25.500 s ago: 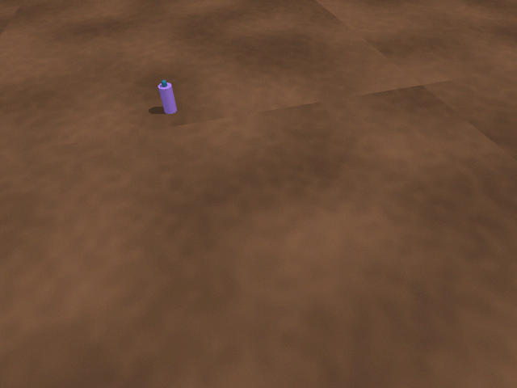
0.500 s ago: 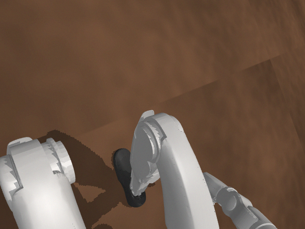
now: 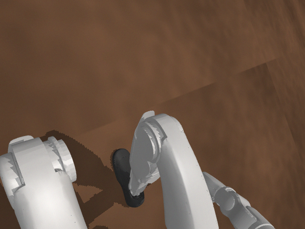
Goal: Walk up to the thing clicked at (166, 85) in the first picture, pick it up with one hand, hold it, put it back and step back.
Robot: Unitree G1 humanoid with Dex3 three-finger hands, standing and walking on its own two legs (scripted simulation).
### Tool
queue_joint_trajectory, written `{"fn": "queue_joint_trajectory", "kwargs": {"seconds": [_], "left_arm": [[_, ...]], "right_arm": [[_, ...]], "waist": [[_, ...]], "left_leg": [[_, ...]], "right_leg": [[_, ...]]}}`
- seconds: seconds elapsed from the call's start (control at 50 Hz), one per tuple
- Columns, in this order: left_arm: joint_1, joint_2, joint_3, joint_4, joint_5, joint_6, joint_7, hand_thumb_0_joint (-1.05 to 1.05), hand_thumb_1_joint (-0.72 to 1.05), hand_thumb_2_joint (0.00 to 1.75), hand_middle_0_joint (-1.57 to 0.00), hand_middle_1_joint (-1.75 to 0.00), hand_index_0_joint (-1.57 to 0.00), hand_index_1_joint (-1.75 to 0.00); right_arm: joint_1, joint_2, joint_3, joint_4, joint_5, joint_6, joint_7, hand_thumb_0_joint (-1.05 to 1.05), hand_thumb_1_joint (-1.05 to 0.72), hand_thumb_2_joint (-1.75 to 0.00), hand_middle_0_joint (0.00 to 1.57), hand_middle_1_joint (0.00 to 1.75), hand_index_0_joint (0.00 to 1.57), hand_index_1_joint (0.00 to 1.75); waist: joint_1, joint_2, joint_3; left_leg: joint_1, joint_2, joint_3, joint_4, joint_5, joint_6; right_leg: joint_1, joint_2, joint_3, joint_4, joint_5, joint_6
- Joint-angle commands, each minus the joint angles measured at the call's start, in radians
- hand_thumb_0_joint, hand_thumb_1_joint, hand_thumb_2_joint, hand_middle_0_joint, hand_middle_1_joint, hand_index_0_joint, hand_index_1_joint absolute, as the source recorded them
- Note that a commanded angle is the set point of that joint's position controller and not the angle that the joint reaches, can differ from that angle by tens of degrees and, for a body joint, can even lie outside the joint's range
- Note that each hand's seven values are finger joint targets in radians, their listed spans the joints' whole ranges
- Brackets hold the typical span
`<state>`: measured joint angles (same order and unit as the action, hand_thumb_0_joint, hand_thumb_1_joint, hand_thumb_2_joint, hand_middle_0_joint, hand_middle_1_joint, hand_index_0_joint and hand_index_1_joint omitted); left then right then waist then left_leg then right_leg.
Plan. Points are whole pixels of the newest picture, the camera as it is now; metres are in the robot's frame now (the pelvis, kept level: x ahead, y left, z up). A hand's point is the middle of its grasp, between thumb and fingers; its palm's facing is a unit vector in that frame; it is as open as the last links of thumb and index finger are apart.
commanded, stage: withdraw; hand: left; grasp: from the side
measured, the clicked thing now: out of the picture +0.46 +0.32 -0.18
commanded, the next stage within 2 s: rise in 0.14 s
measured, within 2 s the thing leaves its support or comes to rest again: rests again in 0.12 s
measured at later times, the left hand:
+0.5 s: hand out of the picture +0.40 +0.42 -0.05, palm faces +0.40 -0.87 -0.28, open 17.4 cm
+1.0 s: hand out of the picture +0.27 +0.33 +0.14, palm faces +0.32 -0.83 -0.45, open 17.4 cm
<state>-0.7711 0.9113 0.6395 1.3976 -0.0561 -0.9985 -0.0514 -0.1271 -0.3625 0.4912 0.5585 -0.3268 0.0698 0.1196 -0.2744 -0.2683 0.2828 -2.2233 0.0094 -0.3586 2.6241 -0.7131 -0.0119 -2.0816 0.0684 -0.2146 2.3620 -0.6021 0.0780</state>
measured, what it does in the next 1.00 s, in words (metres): rises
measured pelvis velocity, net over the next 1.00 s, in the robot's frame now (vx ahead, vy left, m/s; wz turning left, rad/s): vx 0.05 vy -0.02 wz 0.22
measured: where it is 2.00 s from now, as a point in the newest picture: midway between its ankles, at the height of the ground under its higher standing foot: (95, 209)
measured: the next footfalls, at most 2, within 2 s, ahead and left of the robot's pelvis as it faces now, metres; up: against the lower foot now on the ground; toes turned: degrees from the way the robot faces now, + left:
none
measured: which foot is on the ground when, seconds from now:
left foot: down 0.00-1.00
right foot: down 0.00-1.00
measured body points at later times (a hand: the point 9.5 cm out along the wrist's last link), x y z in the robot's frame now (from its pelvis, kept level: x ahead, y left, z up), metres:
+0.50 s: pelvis +0.01 -0.01 +0.04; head +0.21 +0.15 +0.42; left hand +0.37 +0.46 -0.04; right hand +0.17 -0.24 -0.04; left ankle +0.08 +0.12 -0.26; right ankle +0.15 -0.13 -0.26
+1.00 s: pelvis +0.05 -0.02 +0.24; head +0.21 +0.05 +0.66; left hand +0.26 +0.37 +0.17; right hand +0.28 -0.22 +0.13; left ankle +0.08 +0.12 -0.26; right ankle +0.14 -0.13 -0.26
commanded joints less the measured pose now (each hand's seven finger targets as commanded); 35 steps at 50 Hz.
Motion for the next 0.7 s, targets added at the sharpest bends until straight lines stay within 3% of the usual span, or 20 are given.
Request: {"fn": "queue_joint_trajectory", "kwargs": {"seconds": [0.0,0.08,0.1,0.12,0.16,0.18,0.2,0.22,0.24,0.26,0.3,0.38,0.4,0.42,0.44,0.48,0.58,0.62,0.64,0.68], "left_arm": [[-0.3,0.43,0.08,-0.352,0.001,-0.051,-0.014,0.0,-0.58,0.03,-0.06,-0.02,-0.07,-0.01],[-0.22,0.291,0.013,-0.345,-0.014,0.06,-0.089,0.0,-0.61,0.02,-0.07,-0.02,-0.07,-0.02],[-0.155,0.185,-0.054,-0.267,-0.025,0.103,-0.115,0.0,-0.61,0.01,-0.07,-0.03,-0.08,-0.02],[-0.108,0.167,-0.049,-0.267,-0.034,0.137,-0.131,0.0,-0.61,0.02,-0.06,-0.03,-0.07,-0.03],[-0.047,0.067,-0.11,-0.157,-0.063,0.202,-0.171,0.0,-0.61,0.01,-0.05,-0.03,-0.07,-0.02],[-0.092,0.068,-0.111,-0.21,-0.087,0.212,-0.186,0.0,-0.61,0.02,-0.03,-0.04,-0.06,-0.02],[-0.116,0.092,-0.078,-0.262,-0.106,0.217,-0.193,0.0,-0.61,0.01,-0.03,-0.03,-0.06,-0.01],[-0.148,0.076,-0.095,-0.268,-0.117,0.225,-0.2,0.0,-0.61,0.01,-0.03,-0.04,-0.06,-0.01],[-0.238,0.117,-0.055,-0.381,-0.133,0.215,-0.196,0.0,-0.53,0.03,-0.02,0.0,-0.02,0.0],[-0.127,0.291,-0.066,-0.281,0.077,0.296,-0.149,0.0,-0.5,0.06,-0.06,-0.07,-0.06,-0.06],[-0.216,0.196,-0.094,-0.347,0.06,0.351,-0.131,0.0,-0.5,0.07,-0.07,-0.07,-0.06,-0.07],[-0.237,0.411,0.033,-0.611,0.118,0.441,-0.067,0.0,-0.58,0.08,-0.09,-0.09,-0.08,-0.1],[-0.207,0.402,0.022,-0.65,0.131,0.472,-0.06,0.0,-0.5,0.16,-0.07,-0.09,-0.07,-0.09],[-0.092,0.322,-0.005,-0.625,0.132,0.507,-0.053,0.0,-0.47,0.1,-0.06,-0.07,-0.06,-0.07],[-0.131,0.325,-0.005,-0.725,0.136,0.528,-0.044,0.0,-0.47,0.1,-0.06,-0.07,-0.06,-0.07],[-0.033,0.194,-0.059,-0.717,0.136,0.586,-0.029,0.0,-0.51,0.08,-0.05,-0.06,-0.05,-0.06],[0.222,-0.076,-0.192,-0.756,0.121,0.734,-0.001,0.0,-0.6,0.03,-0.05,-0.05,-0.05,-0.05],[0.317,-0.114,-0.215,-0.794,0.114,0.789,0.015,0.0,-0.6,0.03,-0.05,-0.05,-0.05,-0.05],[0.275,-0.063,-0.197,-0.926,0.112,0.802,0.026,0.0,-0.61,0.02,-0.05,-0.05,-0.05,-0.05],[0.311,-0.084,-0.216,-0.993,0.107,0.834,0.041,0.0,-0.57,0.05,-0.05,-0.05,-0.05,-0.05]], "right_arm": [[0.089,-0.376,-0.151,-0.017,0.01,0.03,-0.034,0.0,-0.9,-0.9,0.2,0.3,0.2,0.3],[0.126,-0.353,-0.196,-0.011,0.04,0.041,-0.041,0.0,-0.91,-0.9,0.2,0.3,0.2,0.3],[0.147,-0.334,-0.199,0.011,0.054,0.042,-0.041,0.0,-0.9,-0.9,0.2,0.3,0.2,0.3],[0.165,-0.339,-0.217,0.004,0.065,0.038,-0.043,0.0,-0.89,-0.9,0.2,0.3,0.2,0.3],[0.167,-0.329,-0.223,-0.004,0.094,0.036,-0.046,0.0,-0.88,-0.89,0.2,0.3,0.2,0.3],[0.173,-0.324,-0.227,-0.009,0.106,0.032,-0.048,0.0,-0.87,-0.89,0.2,0.3,0.2,0.3],[0.174,-0.33,-0.24,-0.012,0.118,0.029,-0.05,0.0,-0.87,-0.89,0.2,0.3,0.2,0.3],[0.178,-0.324,-0.246,-0.014,0.127,0.023,-0.051,0.0,-0.86,-0.89,0.2,0.3,0.2,0.3],[0.198,-0.316,-0.255,-0.004,0.132,0.02,-0.048,0.0,-0.78,-0.88,0.2,0.3,0.2,0.3],[0.218,-0.277,-0.305,0.029,0.162,0.035,-0.049,0.0,-0.86,-0.91,0.2,0.3,0.2,0.3],[0.234,-0.271,-0.326,0.011,0.186,0.045,-0.047,0.0,-0.92,-0.91,0.2,0.3,0.2,0.3],[0.28,-0.252,-0.371,-0.009,0.22,0.073,-0.052,0.0,-0.99,-0.93,0.2,0.3,0.2,0.3],[0.292,-0.24,-0.384,-0.01,0.224,0.083,-0.054,0.0,-0.91,-0.9,0.2,0.3,0.2,0.3],[0.307,-0.243,-0.412,-0.006,0.233,0.09,-0.056,0.0,-0.9,-0.9,0.2,0.3,0.2,0.3],[0.309,-0.226,-0.417,-0.011,0.24,0.091,-0.058,0.0,-0.9,-0.9,0.2,0.3,0.2,0.3],[0.321,-0.2,-0.445,-0.007,0.26,0.094,-0.064,0.0,-0.9,-0.9,0.2,0.3,0.2,0.3],[0.34,-0.163,-0.521,-0.038,0.311,0.093,-0.076,0.0,-0.9,-0.9,0.2,0.3,0.2,0.3],[0.338,-0.156,-0.542,-0.058,0.33,0.092,-0.084,0.0,-0.9,-0.9,0.2,0.3,0.2,0.3],[0.341,-0.154,-0.546,-0.067,0.336,0.092,-0.089,0.0,-0.9,-0.9,0.2,0.3,0.2,0.3],[0.327,-0.141,-0.553,-0.085,0.351,0.088,-0.096,0.0,-0.9,-0.9,0.2,0.3,0.2,0.3]], "waist": [[-0.04,0.814,-0.741],[-0.021,0.818,-0.743],[-0.032,0.778,-0.684],[-0.027,0.718,-0.677],[-0.046,0.572,-0.611],[-0.053,0.525,-0.615],[-0.033,0.499,-0.629],[-0.038,0.496,-0.66],[-0.03,0.502,-0.694],[0.062,0.602,-0.782],[0.027,0.638,-0.802],[0.142,0.808,-0.987],[0.144,0.839,-1.019],[0.149,0.825,-1.011],[0.158,0.84,-1.016],[0.162,0.809,-0.989],[0.161,0.551,-0.961],[0.166,0.441,-0.977],[0.18,0.438,-1.008],[0.19,0.417,-1.006]], "left_leg": [[0.564,0.076,0.103,-0.386,0.221,-0.039],[0.545,0.069,0.128,-0.421,0.215,-0.038],[0.487,0.065,0.132,-0.431,0.175,-0.03],[0.456,0.062,0.134,-0.422,0.175,-0.023],[0.347,0.053,0.137,-0.408,0.132,-0.001],[0.311,0.052,0.136,-0.4,0.121,0.01],[0.313,0.049,0.133,-0.4,0.114,0.015],[0.323,0.048,0.132,-0.398,0.112,0.017],[0.329,0.044,0.135,-0.388,0.109,0.021],[0.449,0.042,0.168,-0.458,0.144,0.008],[0.491,0.052,0.155,-0.492,0.136,0.0],[0.625,0.049,0.19,-0.576,0.144,-0.012],[0.64,0.045,0.211,-0.578,0.16,-0.012],[0.654,0.043,0.22,-0.593,0.174,-0.013],[0.647,0.041,0.229,-0.606,0.188,-0.013],[0.642,0.035,0.235,-0.651,0.161,-0.01],[0.589,0.021,0.245,-0.724,0.086,0.02],[0.593,0.018,0.252,-0.75,0.083,0.033],[0.603,0.016,0.26,-0.772,0.09,0.036],[0.663,0.02,0.253,-0.83,0.075,0.038]], "right_leg": [[0.281,0.018,-0.093,-0.12,0.192,-0.094],[0.233,0.011,-0.08,-0.135,0.18,-0.102],[0.21,0.01,-0.083,-0.142,0.154,-0.102],[0.206,0.011,-0.083,-0.156,0.159,-0.098],[0.198,0.011,-0.083,-0.182,0.134,-0.091],[0.213,0.011,-0.079,-0.191,0.13,-0.088],[0.211,0.007,-0.076,-0.197,0.128,-0.085],[0.218,0.01,-0.073,-0.201,0.13,-0.086],[0.225,0.01,-0.066,-0.201,0.129,-0.086],[0.183,-0.007,-0.037,-0.212,0.109,-0.1],[0.139,-0.01,-0.033,-0.204,0.101,-0.104],[0.168,-0.021,0.013,-0.206,0.084,-0.115],[0.182,-0.019,0.027,-0.215,0.091,-0.118],[0.166,-0.023,0.037,-0.225,0.095,-0.121],[0.164,-0.02,0.041,-0.23,0.105,-0.125],[0.143,-0.023,0.05,-0.266,0.085,-0.128],[0.192,-0.03,0.075,-0.407,0.028,-0.122],[0.273,-0.03,0.086,-0.485,0.028,-0.113],[0.322,-0.032,0.095,-0.509,0.033,-0.112],[0.362,-0.036,0.106,-0.548,0.023,-0.11]]}}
